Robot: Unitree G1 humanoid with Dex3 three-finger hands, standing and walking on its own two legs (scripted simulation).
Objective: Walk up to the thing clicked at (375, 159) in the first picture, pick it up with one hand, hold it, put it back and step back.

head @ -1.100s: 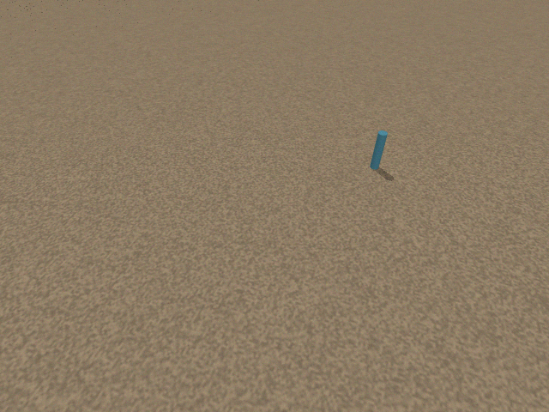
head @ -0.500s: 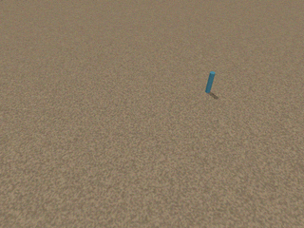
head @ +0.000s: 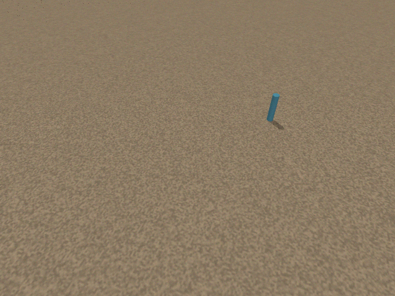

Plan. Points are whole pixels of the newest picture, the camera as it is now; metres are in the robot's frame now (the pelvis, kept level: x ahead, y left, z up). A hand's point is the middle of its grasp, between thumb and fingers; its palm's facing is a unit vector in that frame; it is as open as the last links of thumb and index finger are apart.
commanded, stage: stand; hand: left
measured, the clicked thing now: (272, 107) +1.67 -0.57 -0.66
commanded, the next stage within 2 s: walk up in 0.02 s
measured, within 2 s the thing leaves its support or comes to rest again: neither
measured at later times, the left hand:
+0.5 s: hand (148, 278) +0.25 +0.14 -0.14, palm faces -0.17 -0.91 -0.38, open 7.4 cm
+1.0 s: hand (193, 172) +0.58 +0.04 -0.16, palm faces -0.43 -0.84 -0.33, open 7.4 cm
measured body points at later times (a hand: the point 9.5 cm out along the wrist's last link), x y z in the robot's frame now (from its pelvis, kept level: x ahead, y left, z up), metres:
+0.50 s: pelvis +0.12 -0.13 -0.02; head +0.12 -0.15 +0.42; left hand +0.25 +0.18 -0.12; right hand +0.13 -0.48 -0.15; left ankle +0.07 +0.05 -0.67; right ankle +0.12 -0.25 -0.75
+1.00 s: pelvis +0.39 -0.18 -0.01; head +0.41 -0.16 +0.44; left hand +0.60 +0.08 -0.13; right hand +0.31 -0.50 -0.10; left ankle +0.45 -0.08 -0.75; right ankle +0.32 -0.32 -0.67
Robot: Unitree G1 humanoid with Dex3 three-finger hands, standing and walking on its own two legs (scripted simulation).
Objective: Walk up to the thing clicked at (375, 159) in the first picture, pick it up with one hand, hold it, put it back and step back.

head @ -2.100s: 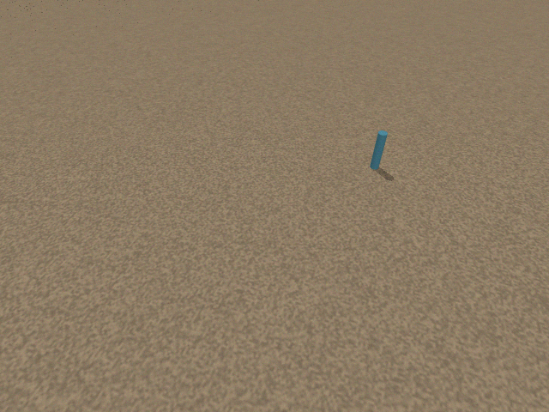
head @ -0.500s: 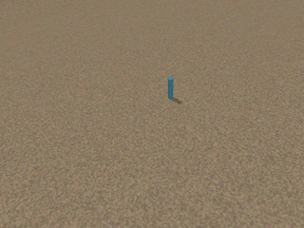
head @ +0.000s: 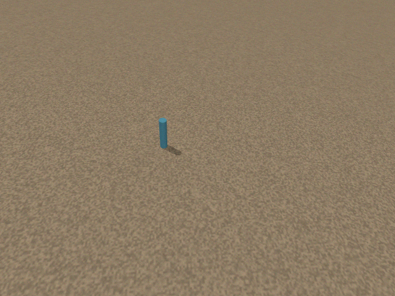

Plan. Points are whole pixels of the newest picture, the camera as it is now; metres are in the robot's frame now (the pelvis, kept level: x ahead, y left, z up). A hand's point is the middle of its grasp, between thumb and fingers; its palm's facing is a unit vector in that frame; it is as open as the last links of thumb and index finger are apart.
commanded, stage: walk up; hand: left
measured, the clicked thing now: (163, 133) +1.33 +0.16 -0.65
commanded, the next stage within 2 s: none
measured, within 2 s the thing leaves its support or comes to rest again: neither
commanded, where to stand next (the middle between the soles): +0.97 -0.05 m, yaw -3 degrees
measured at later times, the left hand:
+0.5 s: hand (120, 231) +0.35 +0.19 -0.12, palm faces -0.08 -0.92 -0.38, open 7.4 cm
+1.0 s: hand (115, 177) +0.55 +0.24 -0.15, palm faces -0.10 -0.94 -0.33, open 7.4 cm
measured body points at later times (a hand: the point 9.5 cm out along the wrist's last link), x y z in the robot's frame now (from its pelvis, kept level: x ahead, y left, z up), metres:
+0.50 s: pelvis +0.25 -0.07 +0.00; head +0.27 -0.10 +0.45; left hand +0.35 +0.24 -0.09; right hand +0.31 -0.39 -0.12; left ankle +0.27 +0.12 -0.65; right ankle +0.27 -0.16 -0.74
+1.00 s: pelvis +0.47 -0.02 +0.00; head +0.49 +0.00 +0.45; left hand +0.55 +0.29 -0.13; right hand +0.53 -0.34 -0.09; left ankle +0.51 +0.07 -0.74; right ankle +0.48 -0.18 -0.67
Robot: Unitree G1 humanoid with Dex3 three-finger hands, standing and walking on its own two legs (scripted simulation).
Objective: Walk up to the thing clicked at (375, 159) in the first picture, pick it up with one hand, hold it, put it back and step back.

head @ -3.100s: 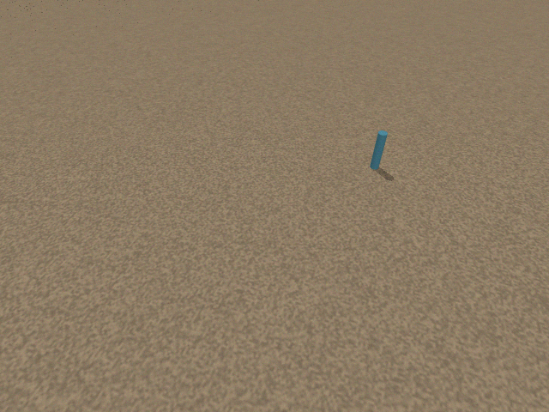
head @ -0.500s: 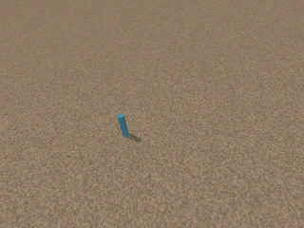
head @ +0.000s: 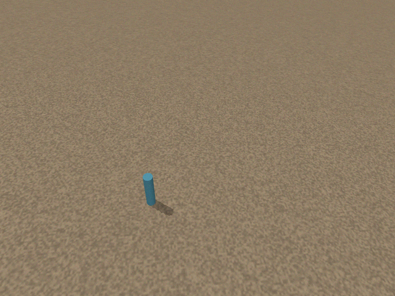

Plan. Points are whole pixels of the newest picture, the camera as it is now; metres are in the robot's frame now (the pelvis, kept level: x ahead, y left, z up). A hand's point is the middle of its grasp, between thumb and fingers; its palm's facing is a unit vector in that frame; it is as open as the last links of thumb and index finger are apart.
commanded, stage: walk up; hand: left
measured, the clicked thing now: (149, 190) +0.84 +0.24 -0.65
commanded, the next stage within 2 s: none
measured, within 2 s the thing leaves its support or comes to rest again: neither
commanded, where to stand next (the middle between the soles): +0.49 +0.01 m, yaw +1 degrees
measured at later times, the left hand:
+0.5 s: hand (102, 269) +0.25 +0.22 -0.11, palm faces +0.00 -0.91 -0.42, open 7.4 cm
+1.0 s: hand (92, 230) +0.36 +0.29 -0.16, palm faces -0.01 -0.94 -0.33, open 7.4 cm
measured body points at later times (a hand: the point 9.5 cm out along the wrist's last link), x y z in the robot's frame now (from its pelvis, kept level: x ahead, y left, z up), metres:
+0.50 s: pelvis +0.18 -0.05 +0.00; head +0.20 -0.09 +0.45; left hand +0.25 +0.27 -0.08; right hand +0.25 -0.37 -0.13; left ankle +0.22 +0.13 -0.67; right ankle +0.20 -0.16 -0.74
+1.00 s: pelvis +0.33 +0.01 +0.00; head +0.34 +0.04 +0.45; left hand +0.36 +0.34 -0.13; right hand +0.40 -0.30 -0.10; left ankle +0.36 +0.11 -0.74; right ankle +0.38 -0.14 -0.68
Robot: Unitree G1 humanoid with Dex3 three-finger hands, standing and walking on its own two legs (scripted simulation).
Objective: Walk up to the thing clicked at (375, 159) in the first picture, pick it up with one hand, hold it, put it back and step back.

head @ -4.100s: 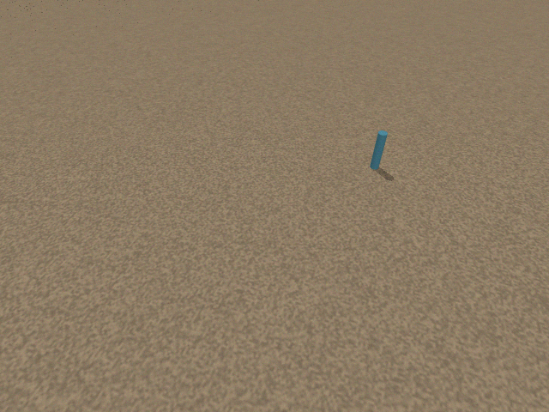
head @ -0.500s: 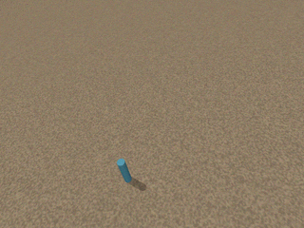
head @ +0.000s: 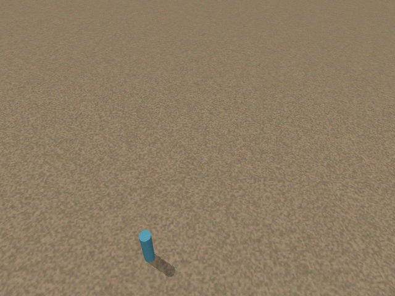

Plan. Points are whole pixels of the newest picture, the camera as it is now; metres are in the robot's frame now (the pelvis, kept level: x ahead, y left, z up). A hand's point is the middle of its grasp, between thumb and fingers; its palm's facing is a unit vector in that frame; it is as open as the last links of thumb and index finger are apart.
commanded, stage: walk up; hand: left
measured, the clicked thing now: (147, 247) +0.52 +0.21 -0.65
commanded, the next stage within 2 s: none
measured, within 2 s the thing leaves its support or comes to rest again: neither
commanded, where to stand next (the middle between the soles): +0.17 -0.01 m, yaw -1 degrees
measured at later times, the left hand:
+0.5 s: hand out of the picture +0.14 +0.25 -0.14, palm faces -0.02 -0.91 -0.40, open 7.4 cm
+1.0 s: hand out of the picture +0.14 +0.26 -0.15, palm faces +0.00 -0.94 -0.34, open 7.4 cm
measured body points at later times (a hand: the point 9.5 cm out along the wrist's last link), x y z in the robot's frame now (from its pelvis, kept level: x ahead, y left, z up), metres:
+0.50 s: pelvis +0.06 -0.01 -0.01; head +0.08 -0.03 +0.44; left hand +0.14 +0.30 -0.11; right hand +0.14 -0.32 -0.14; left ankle +0.10 +0.13 -0.72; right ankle +0.13 -0.14 -0.74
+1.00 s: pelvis +0.09 +0.00 +0.00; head +0.10 +0.00 +0.45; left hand +0.14 +0.31 -0.13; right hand +0.19 -0.30 -0.12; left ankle +0.11 +0.13 -0.74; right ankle +0.11 -0.14 -0.74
